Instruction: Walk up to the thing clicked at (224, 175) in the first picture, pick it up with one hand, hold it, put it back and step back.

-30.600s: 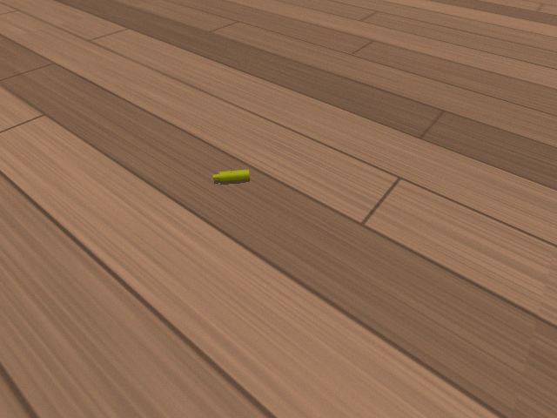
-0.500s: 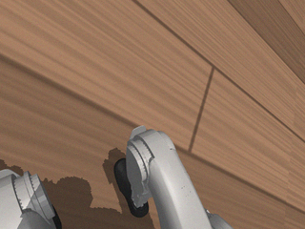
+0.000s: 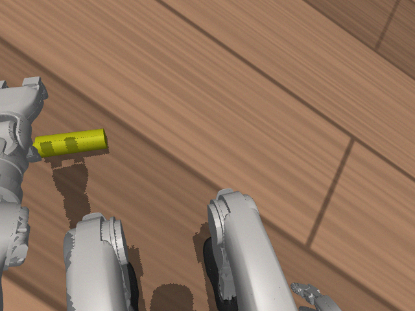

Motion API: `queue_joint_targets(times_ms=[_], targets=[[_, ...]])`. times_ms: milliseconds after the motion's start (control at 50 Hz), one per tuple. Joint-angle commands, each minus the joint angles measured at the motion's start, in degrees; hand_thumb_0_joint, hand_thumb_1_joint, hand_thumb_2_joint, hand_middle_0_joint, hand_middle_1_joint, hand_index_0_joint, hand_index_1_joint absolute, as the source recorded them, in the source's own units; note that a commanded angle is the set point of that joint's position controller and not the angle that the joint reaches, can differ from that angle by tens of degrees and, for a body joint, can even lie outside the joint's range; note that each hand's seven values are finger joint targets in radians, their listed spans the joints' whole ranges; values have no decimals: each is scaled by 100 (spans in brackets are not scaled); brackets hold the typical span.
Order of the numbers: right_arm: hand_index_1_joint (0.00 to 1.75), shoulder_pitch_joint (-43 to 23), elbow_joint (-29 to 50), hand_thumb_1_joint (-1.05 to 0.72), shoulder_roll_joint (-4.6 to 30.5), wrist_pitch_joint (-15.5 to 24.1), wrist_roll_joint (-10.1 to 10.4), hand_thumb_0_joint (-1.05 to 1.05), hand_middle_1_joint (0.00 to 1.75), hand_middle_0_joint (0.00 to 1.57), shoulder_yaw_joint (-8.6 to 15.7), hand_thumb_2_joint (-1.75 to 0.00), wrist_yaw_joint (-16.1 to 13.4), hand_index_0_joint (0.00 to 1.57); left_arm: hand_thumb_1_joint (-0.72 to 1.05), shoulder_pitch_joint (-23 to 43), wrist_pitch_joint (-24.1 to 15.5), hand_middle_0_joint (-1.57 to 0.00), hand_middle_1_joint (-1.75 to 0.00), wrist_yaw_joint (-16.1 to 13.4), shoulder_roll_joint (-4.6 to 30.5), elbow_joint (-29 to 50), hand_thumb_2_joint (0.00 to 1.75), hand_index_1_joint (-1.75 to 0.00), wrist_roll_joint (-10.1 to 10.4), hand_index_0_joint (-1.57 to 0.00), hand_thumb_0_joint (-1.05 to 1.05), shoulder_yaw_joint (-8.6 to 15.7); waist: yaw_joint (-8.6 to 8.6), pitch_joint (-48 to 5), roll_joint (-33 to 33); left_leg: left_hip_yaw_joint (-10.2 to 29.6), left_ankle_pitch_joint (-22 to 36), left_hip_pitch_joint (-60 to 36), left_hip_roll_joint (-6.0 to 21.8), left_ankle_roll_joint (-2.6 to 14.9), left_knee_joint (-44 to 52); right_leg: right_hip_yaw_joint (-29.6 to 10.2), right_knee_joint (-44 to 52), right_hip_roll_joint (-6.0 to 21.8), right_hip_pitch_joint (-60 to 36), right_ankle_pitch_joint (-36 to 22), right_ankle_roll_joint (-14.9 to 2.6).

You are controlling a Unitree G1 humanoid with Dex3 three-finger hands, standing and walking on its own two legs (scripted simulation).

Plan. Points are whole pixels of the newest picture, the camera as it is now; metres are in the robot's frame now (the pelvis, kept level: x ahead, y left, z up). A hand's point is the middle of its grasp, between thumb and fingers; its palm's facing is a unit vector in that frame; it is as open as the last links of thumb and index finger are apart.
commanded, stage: withdraw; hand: left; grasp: from above
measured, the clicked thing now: (66, 143) +0.54 +0.27 -0.34
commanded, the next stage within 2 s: home in 0.32 s
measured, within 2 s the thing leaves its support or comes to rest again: neither
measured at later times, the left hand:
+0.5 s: hand (40, 129) +0.53 +0.28 -0.19, palm faces -0.38 -0.04 -0.92, open 13.7 cm
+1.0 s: hand out of the picture +0.37 +0.25 +0.00, palm faces -0.29 -0.63 -0.72, open 7.8 cm
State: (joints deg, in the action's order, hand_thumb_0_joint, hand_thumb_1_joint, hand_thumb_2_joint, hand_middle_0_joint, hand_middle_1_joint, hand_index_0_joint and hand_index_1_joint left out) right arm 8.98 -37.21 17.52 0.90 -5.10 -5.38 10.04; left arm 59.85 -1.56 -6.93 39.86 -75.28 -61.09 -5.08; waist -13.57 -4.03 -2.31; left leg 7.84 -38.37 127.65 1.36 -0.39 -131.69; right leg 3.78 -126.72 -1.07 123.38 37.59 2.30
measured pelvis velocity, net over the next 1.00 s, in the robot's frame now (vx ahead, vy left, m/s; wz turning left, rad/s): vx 0.01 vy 0.00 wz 0.06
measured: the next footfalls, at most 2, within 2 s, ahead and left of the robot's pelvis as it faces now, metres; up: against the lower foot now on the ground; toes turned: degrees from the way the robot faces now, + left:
none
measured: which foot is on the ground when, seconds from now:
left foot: down 0.00-1.00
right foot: down 0.00-1.00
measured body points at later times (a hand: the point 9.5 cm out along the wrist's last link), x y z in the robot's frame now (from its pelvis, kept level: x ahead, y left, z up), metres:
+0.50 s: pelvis +0.00 +0.00 -0.04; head +0.26 +0.07 +0.32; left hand +0.54 +0.28 -0.14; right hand +0.01 -0.25 -0.13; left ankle +0.08 +0.13 -0.33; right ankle +0.11 -0.13 -0.33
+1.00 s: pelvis +0.01 +0.00 +0.11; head +0.18 +0.04 +0.52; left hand +0.38 +0.29 +0.04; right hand +0.16 -0.27 -0.01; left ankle +0.08 +0.13 -0.33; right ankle +0.11 -0.13 -0.33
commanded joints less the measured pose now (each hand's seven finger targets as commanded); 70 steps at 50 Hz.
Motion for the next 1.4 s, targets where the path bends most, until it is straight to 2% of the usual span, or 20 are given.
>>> queue_joint_targets(times_ms=[0, 80, 140, 180, 220, 360, 460, 500, 600, 640, 660, 680, 780, 840, 880, 980, 1060, 1240, 1280, 1380], targets=[[30, 1348, 55, -89, 1350, -131, 4, 0, 30, 20, 373, -90, -387, 20, -51, 1817, -393, -8, -100, -37, 939, 586, 102, -101, -235, -7, 0, 111, -447, -2916, -446, -451, 664, -1778, -173, 227, 1187, 376, 1514, -217, -2064, -871, -455], [30, 1179, 61, -89, 1226, -169, -100, 0, 30, 20, 205, -90, -485, 20, -50, 2211, -715, -8, -100, -513, 1496, 315, 101, -100, -633, -8, 0, 403, -313, -3217, -1004, -519, 707, -1909, -173, 201, 1104, 299, 1237, -207, -1894, -850, -452], [30, 1097, 48, -89, 1211, -164, -196, 0, 30, 20, 104, -90, -474, 20, -51, 2400, -836, -7, -100, -962, 1595, -233, 101, -100, -975, -7, 0, 448, -410, -3142, -1299, -514, 475, -1845, -180, 174, 1067, 260, 1100, -250, -1632, -544, -488], [30, 1073, 54, -89, 1242, -130, -248, 0, 30, 20, 57, -89, -487, 20, -50, 2560, -874, -7, -100, -1215, 1698, -450, 100, -100, -1072, -8, 0, 492, -509, -3021, -1364, -504, 234, -1783, -187, 176, 1020, 263, 1111, -248, -1462, -267, -487], [30, 1079, 67, -89, 1356, -84, -267, 0, 30, 20, 51, -89, -499, 20, -50, 2791, -887, -7, -100, -1436, 2024, -449, 99, -99, -1136, -8, 0, 664, -470, -3284, -1596, -458, 99, -1942, -199, 170, 1064, 342, 986, -228, -1342, -213, -500], [30, 1274, -52, -89, 1457, 118, -379, 0, 30, 20, 73, -89, -524, 20, -50, 3225, -758, -8, -100, -1695, 2014, -83, 98, -99, -1091, -9, 0, 745, -688, -3723, -2198, -402, 342, -2481, -130, 115, 935, 627, 670, -170, -1071, -685, -475], [30, 1553, -117, -88, 1440, 143, -288, 0, 30, 20, 193, -89, -451, 20, -36, 2615, -460, -19, -90, -1538, 1811, 277, 94, -88, -812, -20, 0, 712, -493, -4410, -2436, -416, 1213, -2995, -100, 67, 939, 672, 597, -148, -1355, -1453, -480], [30, 1643, -58, -88, 1419, 78, -210, 0, 30, 20, 293, -89, -416, 20, -20, 2198, -289, -27, -74, -1421, 1853, 698, 103, -76, -641, -24, 0, 842, -218, -4812, -2538, -471, 1530, -3205, -118, 56, 1081, 629, 671, -130, -1630, -1668, -488], [30, 1742, 87, -89, 1265, -177, 18, 0, 30, 20, 571, -90, -329, 20, 18, 1351, 169, -22, -50, -915, 1599, 1771, 86, -51, 157, -20, 0, 1070, 211, -5433, -2266, -610, 2055, -3543, -117, 137, 1438, 423, 1081, -167, -2494, -2016, -444], [30, 1768, 127, -89, 1227, -258, 112, 0, 30, 20, 673, -90, -318, 20, 34, 595, 331, -22, -45, -637, 1321, 1815, 88, -46, 552, -20, 0, 1121, 254, -5049, -1653, -637, 2035, -3339, -126, 205, 1556, 329, 1381, -153, -2718, -2035, -405], [30, 1694, 212, -89, 1157, -294, 161, 0, 30, 20, 735, -90, -328, 20, 42, 644, 320, -21, -41, -499, 1267, 2550, 86, -41, 773, -20, 0, 1097, 322, -5231, -1643, -665, 1950, -3309, -131, 215, 1690, 283, 1513, -170, -2982, -1995, -417], [30, 1675, 224, -90, 1176, -320, 208, 0, 30, 20, 777, -90, -349, 20, 50, 244, 385, -21, -40, -358, 1157, 2501, 89, -40, 997, -20, 0, 1182, 340, -4940, -1353, -672, 1802, -3121, -152, 243, 1767, 240, 1674, -156, -3018, -1911, -419], [30, 1273, 521, -90, 997, -358, 376, 0, 30, 20, 916, -90, -480, 20, 90, -1095, 490, -20, -30, 265, 345, 3891, 90, -30, 2027, -20, 0, 1017, 486, -4412, -513, -620, 1286, -3115, -133, 312, 2346, 117, 2415, -123, -3502, -1481, -390], [30, 988, 687, -90, 947, -312, 440, 0, 30, 20, 998, -90, -589, 20, 90, -1615, 593, -20, -30, 433, -49, 4605, 90, -30, 2577, -20, 0, 879, 577, -4162, -520, -445, 934, -3724, -73, 238, 2870, 125, 2743, -80, -3428, -1088, -424], [30, 841, 780, -90, 885, -249, 494, 0, 30, 20, 1042, -90, -660, 20, 90, -1978, 647, -20, -30, 426, -225, 4962, 90, -30, 2890, -20, 0, 852, 563, -3889, -426, -397, 604, -3890, -66, 231, 3208, 93, 3071, -65, -3574, -830, -407], [30, 477, 867, -90, 788, -19, 600, 0, 30, 20, 1022, -90, -892, 20, 90, -2660, 840, -20, -30, 267, -505, 5921, 90, -30, 3513, -20, 0, 824, 778, -3752, -778, -219, 97, -4962, -29, 145, 4129, -1, 3608, -12, -3884, -519, -391], [30, 186, 872, -90, 688, 232, 673, 0, 30, 20, 944, -90, -1104, 20, 90, -3379, 1072, -20, -30, 131, -878, 6220, 90, -30, 4056, -20, 0, 751, 720, -3285, -706, -153, -180, -5472, -46, 133, 4726, -82, 4183, -8, -4287, -316, -368], [30, -161, 1111, -90, 459, 619, 754, 0, 30, 20, 737, -90, -1419, 20, 90, -4887, 1580, -20, -30, 19, -1290, 6985, 90, -30, 5394, -20, 0, 953, 866, -2662, -534, -153, -77, -6674, -68, 149, 5921, -238, 5439, 31, -5611, -341, -334], [30, -121, 1161, -90, 388, 674, 766, 0, 30, 20, 688, -90, -1479, 20, 90, -5245, 1694, -20, -30, 29, -1493, 7151, 90, -30, 5605, -20, 0, 879, 833, -2512, -474, -140, 25, -6941, -65, 151, 6219, -237, 5734, 41, -5960, -444, -316], [30, 44, 1277, -90, 267, 784, 792, 0, 30, 20, 600, -90, -1703, 20, 90, -6283, 2084, -20, -30, 53, -1732, 7653, 90, -30, 6088, -20, 0, 1065, 902, -2301, -254, -306, 868, -7552, -103, 137, 6753, -234, 6517, 19, -7024, -1056, -317]])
